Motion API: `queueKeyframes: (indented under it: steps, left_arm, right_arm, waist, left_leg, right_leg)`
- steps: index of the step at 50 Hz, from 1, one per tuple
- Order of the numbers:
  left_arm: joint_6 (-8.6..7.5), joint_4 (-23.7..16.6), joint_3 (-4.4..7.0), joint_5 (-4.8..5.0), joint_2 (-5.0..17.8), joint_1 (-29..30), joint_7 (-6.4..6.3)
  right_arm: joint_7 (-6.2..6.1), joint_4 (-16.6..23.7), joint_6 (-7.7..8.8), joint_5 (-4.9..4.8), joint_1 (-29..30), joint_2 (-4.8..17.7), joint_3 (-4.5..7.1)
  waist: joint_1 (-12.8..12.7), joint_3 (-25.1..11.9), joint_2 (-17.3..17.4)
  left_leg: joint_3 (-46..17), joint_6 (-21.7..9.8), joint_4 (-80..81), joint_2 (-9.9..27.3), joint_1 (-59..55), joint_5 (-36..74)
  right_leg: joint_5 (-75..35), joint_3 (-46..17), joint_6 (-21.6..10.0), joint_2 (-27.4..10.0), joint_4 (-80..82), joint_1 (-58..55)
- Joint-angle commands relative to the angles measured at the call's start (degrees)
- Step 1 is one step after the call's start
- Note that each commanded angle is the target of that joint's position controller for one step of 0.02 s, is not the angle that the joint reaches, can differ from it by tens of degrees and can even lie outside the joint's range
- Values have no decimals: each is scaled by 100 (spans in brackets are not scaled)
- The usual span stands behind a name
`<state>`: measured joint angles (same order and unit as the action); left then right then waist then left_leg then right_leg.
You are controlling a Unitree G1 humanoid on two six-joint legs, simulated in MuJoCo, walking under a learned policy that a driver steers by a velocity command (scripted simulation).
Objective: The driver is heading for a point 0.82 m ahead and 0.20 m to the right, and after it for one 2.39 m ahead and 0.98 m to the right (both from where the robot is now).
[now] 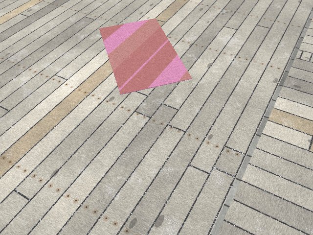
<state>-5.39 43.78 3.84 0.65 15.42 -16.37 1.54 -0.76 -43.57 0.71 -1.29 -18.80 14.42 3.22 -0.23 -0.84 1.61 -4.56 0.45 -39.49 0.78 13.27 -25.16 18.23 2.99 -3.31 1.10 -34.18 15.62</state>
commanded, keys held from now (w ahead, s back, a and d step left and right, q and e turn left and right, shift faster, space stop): w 0.26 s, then w+e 0.40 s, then e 0.34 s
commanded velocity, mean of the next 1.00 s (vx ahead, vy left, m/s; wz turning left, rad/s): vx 0.38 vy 0.00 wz -0.30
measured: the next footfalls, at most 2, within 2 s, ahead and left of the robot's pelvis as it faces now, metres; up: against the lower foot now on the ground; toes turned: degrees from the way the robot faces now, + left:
left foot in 0.44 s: +0.36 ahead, +0.15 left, +0.00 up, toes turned -3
right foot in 0.94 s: +0.56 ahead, -0.13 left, +0.00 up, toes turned -20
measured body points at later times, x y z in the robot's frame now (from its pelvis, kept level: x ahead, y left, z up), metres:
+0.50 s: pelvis +0.22 +0.05 -0.01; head +0.26 +0.06 +0.44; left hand +0.22 +0.33 -0.14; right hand +0.44 -0.20 -0.07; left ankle +0.32 +0.15 -0.73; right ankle +0.03 -0.08 -0.66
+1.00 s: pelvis +0.44 -0.01 -0.01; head +0.49 -0.04 +0.44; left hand +0.71 +0.18 -0.09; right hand +0.45 -0.31 -0.13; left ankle +0.35 +0.16 -0.65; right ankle +0.52 -0.11 -0.73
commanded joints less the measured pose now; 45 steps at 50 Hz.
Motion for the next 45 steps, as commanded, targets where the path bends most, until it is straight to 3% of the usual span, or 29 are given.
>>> queueKeyframes:
  steps: [1, 2, 4, 7, 11, 15, 17, 19, 20, 21, 22, 23, 24, 25, 26, 27, 28, 29, 32, 34, 37, 39, 41, 43, 45]
  left_arm:
    - [-125, -91, 227, -83, 994, -1094, 23]
    - [-125, -167, 158, -58, 769, -857, -12]
    - [-90, -249, 100, -66, 726, -514, -28]
    - [-48, -165, 38, -71, 600, -693, -62]
    - [35, -16, 61, -30, 769, -874, -153]
    - [83, 141, 88, 47, 893, -1108, -173]
    - [121, 175, 124, 92, 964, -1051, -191]
    - [165, 167, 183, 92, 1104, -921, -215]
    - [189, 153, 198, 81, 1150, -815, -221]
    - [204, 123, 155, 36, 1041, -780, -225]
    - [203, -63, 8, -104, 648, -768, -230]
    - [113, -154, -194, 64, -123, -1686, -216]
    - [67, -34, -31, 244, 575, -1346, -209]
    - [72, -202, 75, 303, 884, -709, -212]
    - [81, -257, 71, 215, 824, -431, -237]
    - [114, -268, 92, 114, 748, -325, -237]
    - [171, -234, 101, 106, 649, -435, -207]
    - [242, -225, 91, 137, 522, -562, -190]
    - [405, -351, 88, 113, 423, -303, -212]
    - [397, -467, 91, 63, 428, -29, -205]
    - [317, -656, 30, 1, 305, 441, -73]
    - [301, -842, -9, -25, 218, 868, 38]
    - [333, -1020, 25, -3, 307, 1032, 129]
    - [378, -1161, 110, -30, 499, 990, 186]
    - [402, -1095, 275, -49, 804, 334, 190]
  right_arm:
    - [-16, 937, 359, -167, 1022, 707, 157]
    - [30, 837, 404, -151, 959, 719, 164]
    - [70, 695, 428, 2, 913, 584, 169]
    - [150, 679, 397, 62, 1054, 407, 138]
    - [213, 856, 426, 47, 1736, 184, 19]
    - [343, 1052, 487, -20, 2311, 264, 3]
    - [386, 1119, 536, -28, 2362, 413, 42]
    - [378, 1075, 581, -10, 2078, 626, 124]
    - [335, 961, 587, -2, 1597, 775, 208]
    - [259, 714, 572, 8, 692, 1015, 338]
    - [168, 550, 545, 119, -430, 1441, 442]
    - [218, 436, 533, 230, -621, 1797, 472]
    - [220, 473, 530, 182, -448, 1154, 325]
    - [191, 458, 526, 108, -54, 868, 229]
    - [188, 443, 529, 110, 313, 732, 175]
    - [201, 406, 544, 155, 566, 574, 140]
    - [209, 362, 592, 223, 655, 516, 133]
    - [204, 300, 625, 221, 778, 526, 156]
    - [180, 131, 729, 184, 866, 636, 209]
    - [137, 33, 709, 210, 835, 733, 235]
    - [44, 3, 603, 200, 919, 896, 249]
    - [-17, -66, 516, 163, 720, 1041, 273]
    - [-45, -109, 411, 77, 622, 1173, 308]
    - [-71, -95, 305, -35, 679, 1301, 358]
    - [-105, -32, 208, -128, 808, 1353, 397]
  waist:
    - [-463, 542, -1337]
    - [-341, 673, -946]
    - [-187, 626, -539]
    - [-238, 417, -554]
    - [-432, 537, -650]
    - [-542, 753, -664]
    - [-404, 797, -698]
    - [-147, 586, -776]
    - [162, 246, -803]
    - [601, -394, -746]
    - [993, -1431, -104]
    - [455, -2350, 1676]
    - [646, -1892, 1212]
    - [603, -951, 841]
    - [419, -536, 368]
    - [246, -244, 295]
    - [93, -166, 444]
    - [-41, -167, 548]
    - [-116, 243, 258]
    - [-91, 408, 112]
    - [16, 473, 94]
    - [223, 412, 65]
    - [267, 319, 145]
    - [157, 178, 268]
    - [-234, -210, 305]
  left_leg:
    - [-226, -253, -2611, 27, 3677, -649]
    - [-202, -375, -2774, 235, 3822, -22]
    - [-74, -425, -2450, 504, 3669, 857]
    - [239, -232, -1830, 503, 3236, 1624]
    - [482, -14, -241, 332, 2714, 2480]
    - [490, -38, 548, 178, 2240, 2777]
    - [370, -162, 830, 142, 2132, 2578]
    - [401, -292, 1009, 9, 1581, 2241]
    - [527, -409, 1140, -140, 828, 2154]
    - [561, -563, 1119, -127, -516, 2190]
    - [-661, -911, 900, 1047, -2416, 1890]
    - [-3433, -1711, 1734, 2346, -3924, 268]
    - [-3740, -1559, 2357, 2232, -3392, -662]
    - [-2740, -1297, 2401, 2080, -2613, -440]
    - [-2041, -1178, 2485, 1874, -1826, 360]
    - [-1463, -1104, 2641, 1620, -1198, 932]
    - [-974, -1045, 2745, 1470, -781, 1541]
    - [-761, -1122, 2949, 1435, -595, 1526]
    - [-131, -1227, 3290, 1487, -225, 2051]
    - [319, -1209, 3289, 1423, -323, 2649]
    - [1209, -1019, 3015, 1128, -279, 3996]
    - [1386, -986, 2801, 1192, -499, 4387]
    - [1408, -920, 2504, 1343, -949, 4579]
    - [1417, -808, 2016, 1469, -1314, 5070]
    - [1500, -632, 841, 1373, -1393, 5770]
  right_leg:
    - [1913, -4478, -1529, -2472, 2471, -1984]
    - [1895, -3844, -1307, -2203, 2419, -1905]
    - [824, -2815, -939, -1764, 2512, -1730]
    - [-755, -1775, -839, -1360, 2676, -1592]
    - [-1606, -971, -746, -1146, 2694, -1339]
    - [-1585, -1017, -778, -1376, 2645, -1218]
    - [-1779, -1168, -714, -1542, 2482, -1447]
    - [-2629, -1242, -601, -1601, 2068, -1648]
    - [-3557, -1115, -500, -1464, 1464, -1596]
    - [-3905, -896, -326, -1150, 379, -1180]
    - [-2283, -691, -95, -751, -1516, 71]
    - [1456, -799, 189, 154, -3400, 1985]
    - [1342, -1272, 185, -116, -4086, 2559]
    - [823, -1087, 154, -358, -4180, 2867]
    - [335, -970, 164, -609, -4006, 2662]
    - [9, -986, 176, -764, -3736, 2425]
    - [-189, -1058, 181, -909, -3583, 2037]
    - [-274, -996, 218, -945, -3521, 1914]
    - [-571, -1035, 315, -1014, -3247, 2180]
    - [-1092, -1056, 381, -959, -2711, 2438]
    - [-1995, -560, 387, -793, -1388, 1997]
    - [-2273, -255, 361, -672, -804, 1801]
    - [-2080, -184, 265, -609, -445, 1800]
    - [-1521, -63, 89, -447, -234, 1662]
    - [-1189, 150, -174, -79, 113, 841]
